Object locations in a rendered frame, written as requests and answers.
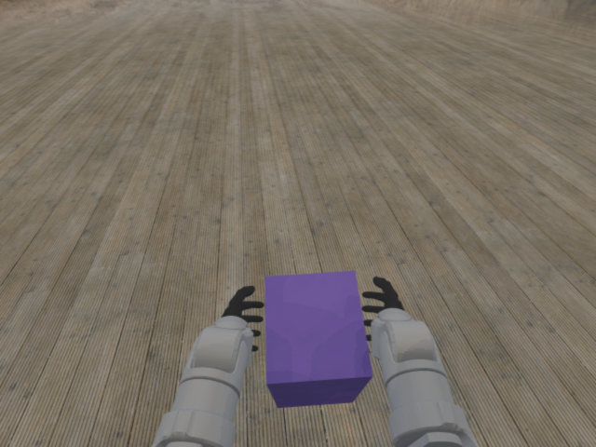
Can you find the right robot forearm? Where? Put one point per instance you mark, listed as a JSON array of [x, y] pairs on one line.
[[423, 413]]

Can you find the carton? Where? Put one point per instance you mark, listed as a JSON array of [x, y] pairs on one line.
[[316, 345]]

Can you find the robot left hand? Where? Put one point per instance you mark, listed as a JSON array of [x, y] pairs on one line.
[[236, 306]]

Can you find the left robot forearm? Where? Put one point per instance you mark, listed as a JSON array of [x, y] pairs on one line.
[[203, 412]]

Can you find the robot right hand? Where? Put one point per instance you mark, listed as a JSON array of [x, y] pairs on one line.
[[389, 298]]

